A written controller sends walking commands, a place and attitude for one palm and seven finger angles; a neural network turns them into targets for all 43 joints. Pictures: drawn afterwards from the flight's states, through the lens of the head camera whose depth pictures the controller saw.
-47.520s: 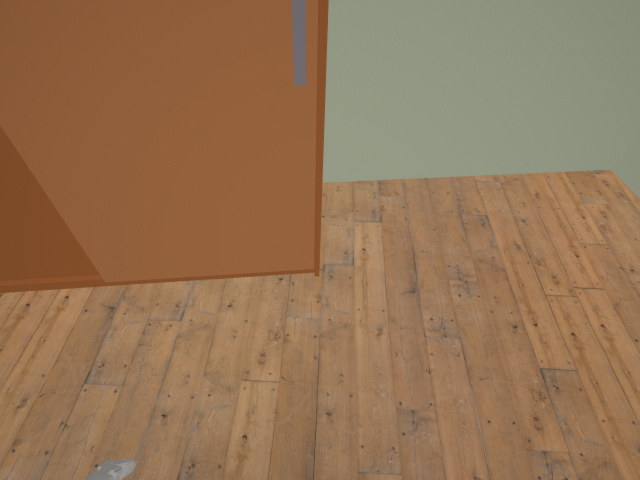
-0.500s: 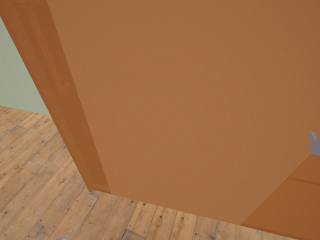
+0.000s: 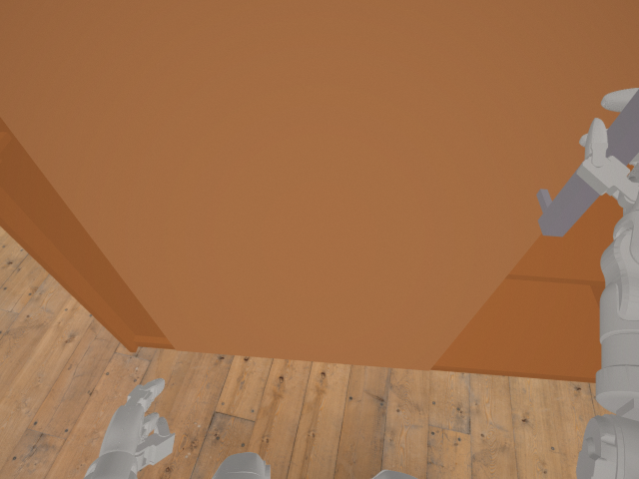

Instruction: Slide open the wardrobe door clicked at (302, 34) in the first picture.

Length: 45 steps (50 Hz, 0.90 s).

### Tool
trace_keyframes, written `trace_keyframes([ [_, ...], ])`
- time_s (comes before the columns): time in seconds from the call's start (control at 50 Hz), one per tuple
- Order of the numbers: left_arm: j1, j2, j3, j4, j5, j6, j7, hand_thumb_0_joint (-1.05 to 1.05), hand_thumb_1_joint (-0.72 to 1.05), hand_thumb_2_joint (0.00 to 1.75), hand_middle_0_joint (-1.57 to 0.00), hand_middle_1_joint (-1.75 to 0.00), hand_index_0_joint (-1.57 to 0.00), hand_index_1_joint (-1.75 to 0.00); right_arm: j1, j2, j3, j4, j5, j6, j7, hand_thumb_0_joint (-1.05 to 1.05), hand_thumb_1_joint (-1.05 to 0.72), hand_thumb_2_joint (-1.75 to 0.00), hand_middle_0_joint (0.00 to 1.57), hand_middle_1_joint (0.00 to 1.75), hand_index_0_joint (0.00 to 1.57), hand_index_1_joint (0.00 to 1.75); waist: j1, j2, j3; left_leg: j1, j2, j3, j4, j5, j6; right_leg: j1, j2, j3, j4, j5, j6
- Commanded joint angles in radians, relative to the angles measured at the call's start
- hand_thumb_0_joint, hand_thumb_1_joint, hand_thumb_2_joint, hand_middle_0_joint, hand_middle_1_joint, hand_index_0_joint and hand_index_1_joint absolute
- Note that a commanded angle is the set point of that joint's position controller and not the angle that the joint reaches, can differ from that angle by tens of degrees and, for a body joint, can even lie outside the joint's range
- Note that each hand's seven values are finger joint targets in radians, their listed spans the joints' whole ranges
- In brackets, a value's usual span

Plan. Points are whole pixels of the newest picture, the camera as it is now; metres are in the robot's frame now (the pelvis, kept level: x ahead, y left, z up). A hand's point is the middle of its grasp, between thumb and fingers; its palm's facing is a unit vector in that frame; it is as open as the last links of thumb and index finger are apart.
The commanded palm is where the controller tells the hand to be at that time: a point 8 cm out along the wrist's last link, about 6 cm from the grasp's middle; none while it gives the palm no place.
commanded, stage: stop walking and hold the door there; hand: right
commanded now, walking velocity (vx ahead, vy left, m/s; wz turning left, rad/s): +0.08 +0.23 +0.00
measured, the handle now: (610, 131) +0.45 -0.28 +0.21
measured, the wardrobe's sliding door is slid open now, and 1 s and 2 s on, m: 0.61 0.61 0.61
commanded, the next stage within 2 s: loosen the grip on the handle in 0.76 s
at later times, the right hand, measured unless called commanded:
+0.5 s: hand (594, 161) +0.41 -0.26 +0.20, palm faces +0.30 +0.94 -0.15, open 5.7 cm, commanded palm +0.38 -0.30 +0.17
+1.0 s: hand (609, 154) +0.41 -0.27 +0.21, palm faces +0.28 +0.95 -0.09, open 7.0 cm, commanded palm +0.37 -0.30 +0.20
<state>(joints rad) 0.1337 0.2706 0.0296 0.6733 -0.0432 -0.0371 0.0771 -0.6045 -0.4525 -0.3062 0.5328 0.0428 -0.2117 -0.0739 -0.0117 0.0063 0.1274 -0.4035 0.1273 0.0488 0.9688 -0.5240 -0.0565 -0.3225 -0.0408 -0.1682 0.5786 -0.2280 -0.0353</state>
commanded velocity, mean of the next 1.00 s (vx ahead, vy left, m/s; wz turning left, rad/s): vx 0.03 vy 0.01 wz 0.00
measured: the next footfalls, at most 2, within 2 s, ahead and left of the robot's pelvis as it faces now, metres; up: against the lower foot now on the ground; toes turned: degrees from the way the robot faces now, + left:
left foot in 0.16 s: +0.04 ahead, +0.09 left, +0.00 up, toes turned +5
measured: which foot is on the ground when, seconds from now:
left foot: up 0.00-0.14, down 0.16-1.00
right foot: down 0.00-1.00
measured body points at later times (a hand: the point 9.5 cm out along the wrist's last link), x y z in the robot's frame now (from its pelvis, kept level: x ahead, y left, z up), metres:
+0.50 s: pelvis -0.01 -0.03 +0.01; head +0.02 -0.04 +0.46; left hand +0.10 +0.25 -0.09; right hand +0.39 -0.31 +0.21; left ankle +0.00 +0.09 -0.73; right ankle +0.02 -0.13 -0.73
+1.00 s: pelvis -0.03 -0.03 +0.01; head -0.02 -0.03 +0.46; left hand +0.08 +0.23 -0.09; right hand +0.39 -0.32 +0.21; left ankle +0.00 +0.08 -0.73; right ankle +0.02 -0.13 -0.73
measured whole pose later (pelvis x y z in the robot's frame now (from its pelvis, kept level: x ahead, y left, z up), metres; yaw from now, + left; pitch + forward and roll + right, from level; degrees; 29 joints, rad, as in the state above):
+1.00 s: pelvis -0.03 -0.03 +0.01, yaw +1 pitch +2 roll +0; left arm 0.27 0.24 -0.01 0.73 0.00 -0.13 0.05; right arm -0.80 -0.43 -0.37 0.83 0.00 -0.13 0.04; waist 0.01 0.02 0.00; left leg -0.32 0.02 0.07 0.51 -0.21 0.02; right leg -0.35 -0.04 -0.12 0.50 -0.17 -0.02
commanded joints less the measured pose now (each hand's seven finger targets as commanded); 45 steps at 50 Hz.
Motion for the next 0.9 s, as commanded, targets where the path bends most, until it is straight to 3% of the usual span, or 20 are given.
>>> trace_keyframes([
  [0.0,0.041,0.128,0.020,-0.108,-0.007,-0.048,0.014,0.00,0.90,0.90,-0.20,-0.30,-0.20,-0.30,-0.352,-0.167,0.044,-0.255,-0.011,-0.011,0.002,0.00,-0.90,-0.90,0.45,1.40,0.45,1.40,0.026,-0.114,-0.385,-0.003,-0.061,0.000,-0.031,0.060,0.017,0.271,-0.284,0.259,-0.162,0.438,-0.148],
  [0.04,0.032,0.114,-0.005,-0.113,0.000,-0.054,0.019,0.00,0.90,0.90,-0.20,-0.30,-0.20,-0.30,-0.371,-0.172,0.046,-0.239,-0.005,0.008,-0.001,0.00,-0.90,-0.90,0.45,1.40,0.45,1.40,0.020,-0.172,-0.361,0.094,-0.077,0.009,-0.171,0.086,0.021,0.185,-0.276,0.248,-0.206,0.233,-0.129],
  [0.1,0.022,0.115,-0.022,-0.117,0.011,-0.053,0.025,0.00,0.90,0.90,-0.20,-0.30,-0.20,-0.30,-0.396,-0.245,-0.007,-0.187,-0.012,0.016,-0.005,0.00,-0.90,-0.90,0.45,1.40,0.45,1.40,0.002,-0.146,-0.376,0.263,-0.071,-0.007,-0.477,0.211,0.041,0.109,-0.229,0.200,-0.118,0.091,-0.070],
  [0.14,0.045,0.105,-0.021,-0.110,0.020,-0.049,0.025,0.00,0.90,0.90,-0.20,-0.30,-0.20,-0.30,-0.413,-0.263,-0.012,-0.122,-0.017,0.025,-0.005,0.00,-0.90,-0.90,0.45,1.40,0.45,1.40,0.030,0.045,-0.344,0.255,0.087,-0.220,-0.630,0.234,0.120,0.024,-0.092,0.099,-0.001,-0.127,0.019],
  [0.16,0.063,0.102,-0.015,-0.107,0.009,-0.054,0.025,0.00,0.90,0.90,-0.20,-0.30,-0.20,-0.30,-0.379,-0.292,-0.042,-0.094,-0.005,0.033,-0.011,0.00,-0.90,-0.90,0.45,1.40,0.45,1.40,0.022,0.208,-0.309,0.261,0.154,-0.348,-0.679,0.238,0.151,-0.047,-0.022,0.089,0.090,-0.176,0.043],
  [0.18,0.043,0.105,-0.017,-0.109,0.007,-0.060,0.023,0.00,0.90,0.90,-0.20,-0.30,-0.20,-0.30,-0.364,-0.289,-0.057,-0.066,0.000,0.034,-0.012,0.00,-0.90,-0.90,0.45,1.40,0.45,1.40,-0.005,0.251,-0.288,0.300,0.181,-0.378,-0.686,0.354,0.178,-0.117,-0.003,0.136,0.201,-0.217,0.048],
  [0.22,0.042,0.101,-0.027,-0.090,0.009,-0.073,0.025,0.00,0.90,0.90,-0.20,-0.30,-0.20,-0.30,-0.395,-0.257,-0.044,-0.083,-0.005,0.025,-0.012,0.00,-0.90,-0.90,0.45,1.40,0.45,1.40,-0.009,0.169,-0.337,0.423,0.195,-0.287,-0.608,0.618,0.203,-0.161,-0.009,0.170,0.244,-0.230,0.052],
  [0.28,0.049,0.107,-0.029,-0.080,0.017,-0.068,0.037,0.00,0.90,0.90,-0.20,-0.30,-0.20,-0.30,-0.357,-0.265,-0.062,-0.066,-0.012,0.018,-0.011,0.00,-0.90,-0.90,0.45,1.40,0.45,1.40,-0.010,0.130,-0.348,0.432,0.126,-0.140,-0.532,0.768,0.160,-0.054,0.008,0.101,0.023,-0.114,0.048],
  [0.32,0.052,0.111,-0.018,-0.071,0.015,-0.059,0.038,0.00,0.90,0.90,-0.20,-0.30,-0.20,-0.30,-0.361,-0.209,-0.008,-0.098,-0.004,0.013,-0.001,0.00,-0.90,-0.90,0.45,1.40,0.45,1.40,0.002,0.100,-0.350,0.327,0.083,-0.097,-0.504,0.673,0.106,0.127,-0.004,0.089,-0.136,0.091,0.043],
  [0.36,0.033,0.138,-0.002,-0.080,0.000,-0.049,0.031,0.00,0.90,0.90,-0.20,-0.30,-0.20,-0.30,-0.374,-0.153,0.055,-0.151,0.003,0.008,0.011,0.00,-0.90,-0.90,0.45,1.40,0.45,1.40,-0.006,-0.038,-0.347,0.209,-0.012,-0.045,-0.462,0.506,0.045,0.248,-0.141,0.195,-0.146,0.371,-0.003],
  [0.4,0.042,0.134,-0.009,-0.089,0.005,-0.031,0.022,0.00,0.90,0.90,-0.20,-0.30,-0.20,-0.30,-0.302,-0.101,0.086,-0.113,0.003,0.012,0.014,0.00,-0.90,-0.90,0.45,1.40,0.45,1.40,0.005,-0.163,-0.332,0.196,-0.067,-0.020,-0.418,0.298,0.033,0.174,-0.220,0.303,-0.180,0.314,-0.052],
  [0.44,0.045,0.135,-0.005,-0.090,0.009,-0.026,0.025,0.00,0.90,0.90,-0.20,-0.30,-0.20,-0.30,-0.329,-0.117,0.078,-0.142,-0.004,-0.002,0.006,0.00,-0.90,-0.90,0.45,1.40,0.45,1.40,0.001,-0.144,-0.308,0.209,-0.078,-0.015,-0.405,0.221,0.039,0.123,-0.240,0.332,-0.216,0.257,-0.065],
  [0.48,0.048,0.140,0.001,-0.094,0.009,-0.021,0.028,0.00,0.90,0.90,-0.20,-0.30,-0.20,-0.30,-0.321,-0.155,0.047,-0.155,-0.007,-0.005,-0.002,0.00,-0.90,-0.90,0.45,1.40,0.45,1.40,-0.002,-0.130,-0.337,0.224,-0.071,-0.022,-0.442,0.302,0.043,0.152,-0.219,0.287,-0.174,0.324,-0.047],
  [0.56,0.058,0.135,-0.002,-0.101,0.004,-0.016,0.029,0.00,0.90,0.90,-0.20,-0.30,-0.20,-0.30,-0.303,-0.120,0.084,-0.116,0.004,0.013,-0.001,0.00,-0.90,-0.90,0.45,1.40,0.45,1.40,0.011,-0.051,-0.341,0.256,-0.025,-0.065,-0.513,0.412,0.053,0.107,-0.151,0.192,-0.130,0.172,0.006],
  [0.6,0.061,0.134,-0.004,-0.099,0.004,-0.014,0.031,0.00,0.90,0.90,-0.20,-0.30,-0.20,-0.30,-0.309,-0.175,0.036,-0.081,0.000,0.015,-0.008,0.00,-0.90,-0.90,0.45,1.40,0.45,1.40,0.009,-0.010,-0.350,0.238,0.008,-0.099,-0.539,0.450,0.063,0.107,-0.128,0.167,-0.097,0.143,0.022],
  [0.66,0.065,0.139,-0.005,-0.087,0.005,-0.012,0.036,0.00,0.90,0.90,-0.20,-0.30,-0.20,-0.30,-0.323,-0.215,0.008,-0.046,0.001,0.012,-0.010,0.00,-0.90,-0.90,0.45,1.40,0.45,1.40,0.012,0.002,-0.350,0.224,0.012,-0.096,-0.553,0.431,0.063,0.117,-0.122,0.172,-0.106,0.141,0.021],
  [0.82,0.066,0.129,-0.013,-0.085,0.006,-0.006,0.037,0.00,0.90,0.90,-0.20,-0.30,-0.20,-0.30,-0.325,-0.168,0.040,0.037,0.001,0.009,-0.003,0.00,-0.90,-0.90,0.45,1.40,0.45,1.40,0.004,0.002,-0.328,0.195,-0.017,-0.082,-0.545,0.366,0.049,0.100,-0.144,0.189,-0.136,0.113,0.008],
  [0.84,0.111,0.154,0.065,-0.114,0.025,-0.059,-0.002,0.00,0.90,0.90,-0.20,-0.30,-0.20,-0.30,-1.173,-0.782,-0.349,-0.202,-0.136,-0.034,0.013,0.00,-0.90,-0.90,0.45,1.40,0.45,1.40,-0.025,0.122,-0.290,0.170,-0.023,-0.159,-0.639,0.484,0.070,0.080,-0.097,0.099,-0.077,0.080,-0.014],
  [0.86,0.122,0.201,0.125,-0.051,0.112,-0.127,-0.013,0.00,0.90,0.90,-0.20,-0.30,-0.20,-0.30,-1.207,-0.707,-0.397,-0.114,-0.127,0.040,0.054,0.00,-0.78,-0.84,0.45,1.40,0.45,1.40,0.028,-0.247,-0.627,0.315,-0.084,-0.050,-0.432,0.797,0.167,0.098,0.002,0.162,-0.210,0.394,0.044],
  [0.88,0.144,0.130,0.064,-0.076,0.036,-0.154,-0.015,0.00,0.90,0.90,-0.20,-0.30,-0.20,-0.30,-0.881,-0.236,-0.053,0.098,-0.097,0.085,0.098,0.00,-0.66,-0.78,0.45,1.40,0.45,1.40,0.053,-0.079,-0.657,0.147,-0.102,0.005,-0.451,0.587,0.126,0.252,-0.012,0.136,-0.103,0.500,0.076],
])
